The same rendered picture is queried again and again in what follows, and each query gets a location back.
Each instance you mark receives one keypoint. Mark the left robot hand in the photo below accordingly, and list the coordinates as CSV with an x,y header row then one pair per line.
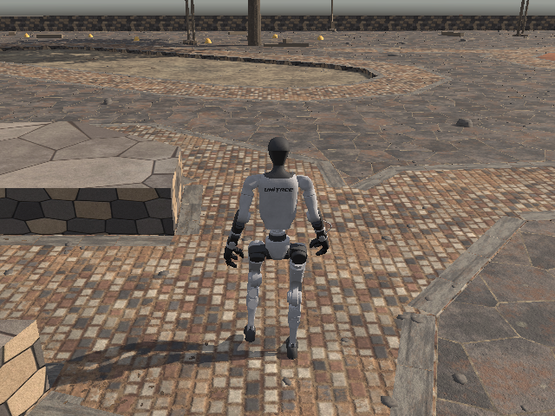
x,y
228,255

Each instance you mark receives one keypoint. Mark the robot right upper arm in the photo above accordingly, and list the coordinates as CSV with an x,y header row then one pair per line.
x,y
310,198

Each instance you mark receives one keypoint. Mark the robot left upper arm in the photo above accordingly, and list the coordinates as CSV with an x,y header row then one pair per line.
x,y
251,182

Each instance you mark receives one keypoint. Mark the robot right shin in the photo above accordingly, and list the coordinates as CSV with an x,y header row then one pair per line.
x,y
294,315

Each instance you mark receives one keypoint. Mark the right robot forearm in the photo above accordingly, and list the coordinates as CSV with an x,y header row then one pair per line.
x,y
319,228

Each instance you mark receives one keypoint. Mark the right robot foot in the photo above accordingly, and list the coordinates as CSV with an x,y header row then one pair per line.
x,y
291,352

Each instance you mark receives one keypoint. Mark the left robot forearm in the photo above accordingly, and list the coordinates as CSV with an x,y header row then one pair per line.
x,y
235,233

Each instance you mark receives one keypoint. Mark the right robot hand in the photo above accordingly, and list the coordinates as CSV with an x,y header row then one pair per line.
x,y
316,243

